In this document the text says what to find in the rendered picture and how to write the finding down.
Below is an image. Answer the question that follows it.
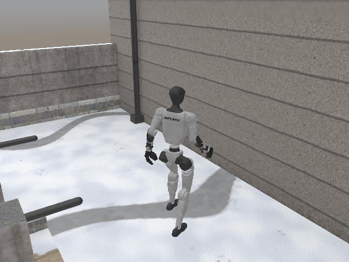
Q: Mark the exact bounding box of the robot left hand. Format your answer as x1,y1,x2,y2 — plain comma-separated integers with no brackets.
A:
145,150,158,165

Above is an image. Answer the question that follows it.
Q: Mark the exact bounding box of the robot right hand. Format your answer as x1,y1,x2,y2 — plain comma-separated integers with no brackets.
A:
201,147,213,158

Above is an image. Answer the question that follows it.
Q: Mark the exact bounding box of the robot left thigh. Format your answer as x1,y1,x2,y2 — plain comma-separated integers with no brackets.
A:
159,149,179,182

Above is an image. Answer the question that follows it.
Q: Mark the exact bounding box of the robot left foot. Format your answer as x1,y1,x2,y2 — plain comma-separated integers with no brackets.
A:
166,199,179,211

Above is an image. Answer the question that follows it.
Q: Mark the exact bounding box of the robot right forearm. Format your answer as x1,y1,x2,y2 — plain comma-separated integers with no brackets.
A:
195,136,210,153

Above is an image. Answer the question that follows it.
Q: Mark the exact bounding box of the left robot upper arm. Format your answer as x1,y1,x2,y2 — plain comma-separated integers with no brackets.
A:
148,108,166,136

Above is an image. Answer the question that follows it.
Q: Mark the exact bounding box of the right robot upper arm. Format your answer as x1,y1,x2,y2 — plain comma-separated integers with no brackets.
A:
185,112,197,144

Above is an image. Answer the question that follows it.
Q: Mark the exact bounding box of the robot left forearm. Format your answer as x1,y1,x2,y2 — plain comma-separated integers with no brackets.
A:
146,129,154,152

